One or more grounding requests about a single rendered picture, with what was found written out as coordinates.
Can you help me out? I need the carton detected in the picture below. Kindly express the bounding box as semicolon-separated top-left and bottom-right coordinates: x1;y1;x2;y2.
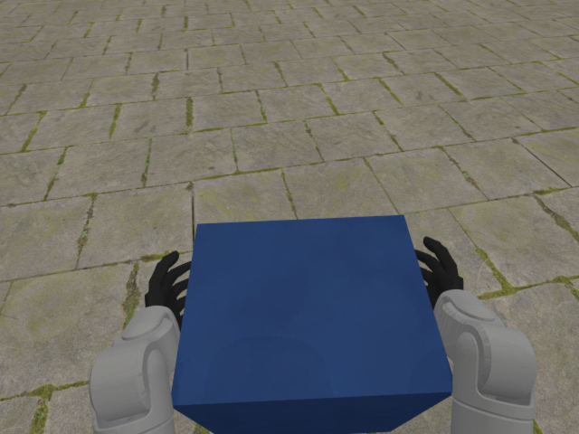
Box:
171;215;452;434

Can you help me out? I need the robot right hand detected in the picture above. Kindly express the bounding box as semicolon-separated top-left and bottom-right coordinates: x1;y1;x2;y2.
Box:
415;237;463;310

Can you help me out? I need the right robot forearm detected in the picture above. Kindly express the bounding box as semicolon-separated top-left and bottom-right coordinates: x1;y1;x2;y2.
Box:
433;289;537;434

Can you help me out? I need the robot left hand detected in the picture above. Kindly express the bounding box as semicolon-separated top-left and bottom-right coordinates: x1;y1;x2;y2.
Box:
145;250;192;333

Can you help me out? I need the left robot forearm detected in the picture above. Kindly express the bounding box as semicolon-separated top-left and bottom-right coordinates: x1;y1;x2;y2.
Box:
89;306;180;434

